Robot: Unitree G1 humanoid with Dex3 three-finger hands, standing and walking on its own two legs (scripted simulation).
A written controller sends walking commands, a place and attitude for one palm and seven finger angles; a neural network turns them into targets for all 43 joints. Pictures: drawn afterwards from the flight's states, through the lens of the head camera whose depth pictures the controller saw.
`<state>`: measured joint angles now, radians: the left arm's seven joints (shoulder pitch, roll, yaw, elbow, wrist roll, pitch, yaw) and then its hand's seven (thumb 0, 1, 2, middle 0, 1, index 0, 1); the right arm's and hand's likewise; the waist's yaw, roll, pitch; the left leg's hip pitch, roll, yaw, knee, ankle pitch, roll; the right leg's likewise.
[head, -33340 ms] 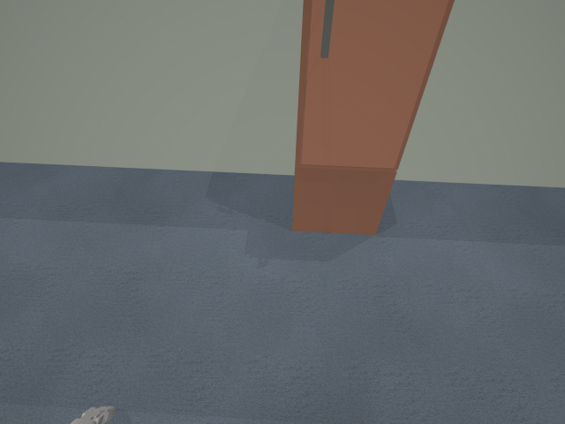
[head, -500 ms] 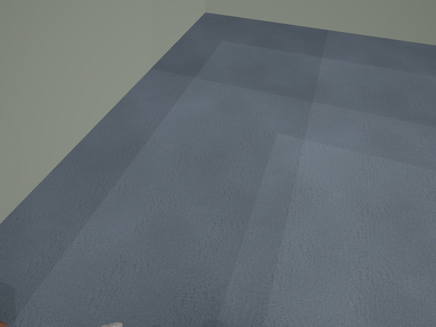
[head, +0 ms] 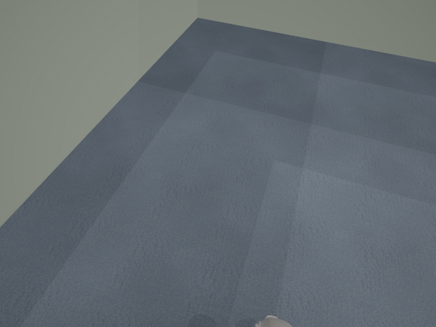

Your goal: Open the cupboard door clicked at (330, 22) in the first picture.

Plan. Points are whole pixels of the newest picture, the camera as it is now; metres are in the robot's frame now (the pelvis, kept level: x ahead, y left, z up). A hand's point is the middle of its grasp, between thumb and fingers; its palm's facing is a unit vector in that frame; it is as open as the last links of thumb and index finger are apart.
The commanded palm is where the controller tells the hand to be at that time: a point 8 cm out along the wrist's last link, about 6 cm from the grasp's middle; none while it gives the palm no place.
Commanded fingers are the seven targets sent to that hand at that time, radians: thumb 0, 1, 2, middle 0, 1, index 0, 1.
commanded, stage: walk to a spot facing it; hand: left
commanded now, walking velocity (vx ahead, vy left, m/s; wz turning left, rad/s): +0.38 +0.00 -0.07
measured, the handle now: out of the picture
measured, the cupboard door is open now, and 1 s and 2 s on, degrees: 48 48 48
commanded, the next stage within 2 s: turn to face it in 0.36 s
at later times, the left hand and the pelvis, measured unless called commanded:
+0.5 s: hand (152, 302) +0.20 +0.16 -0.20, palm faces +0.15 -0.98 -0.15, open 7.3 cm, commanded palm none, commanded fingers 0.00 0.90 0.90 -0.20 -0.30 -0.20 -0.30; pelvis +0.25 -0.01 -0.02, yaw +4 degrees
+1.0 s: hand (160, 209) +0.41 +0.17 -0.16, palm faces +0.33 -0.91 -0.25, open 7.4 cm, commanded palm none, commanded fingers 0.00 0.90 0.90 -0.20 -0.30 -0.20 -0.30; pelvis +0.36 -0.05 -0.01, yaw +20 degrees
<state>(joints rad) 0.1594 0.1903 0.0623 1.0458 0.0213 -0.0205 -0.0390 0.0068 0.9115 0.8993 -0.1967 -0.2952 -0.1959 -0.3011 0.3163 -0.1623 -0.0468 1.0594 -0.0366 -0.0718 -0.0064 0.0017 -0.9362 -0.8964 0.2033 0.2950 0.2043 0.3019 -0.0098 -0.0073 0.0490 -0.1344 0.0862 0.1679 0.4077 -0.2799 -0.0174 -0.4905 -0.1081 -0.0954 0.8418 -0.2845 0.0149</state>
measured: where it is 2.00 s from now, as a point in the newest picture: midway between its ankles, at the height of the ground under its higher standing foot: (230, 272)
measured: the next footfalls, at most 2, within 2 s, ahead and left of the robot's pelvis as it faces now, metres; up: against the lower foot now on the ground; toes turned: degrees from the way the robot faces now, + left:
right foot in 0.10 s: +0.18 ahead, -0.15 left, +0.00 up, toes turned -9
left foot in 0.48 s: +0.38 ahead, +0.10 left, +0.00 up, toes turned +13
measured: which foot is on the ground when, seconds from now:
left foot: down 0.00-0.10, up 0.12-0.46, down 0.48-0.90, up 0.92-1.00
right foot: up 0.00-0.08, down 0.10-0.50, up 0.52-0.88, down 0.90-1.00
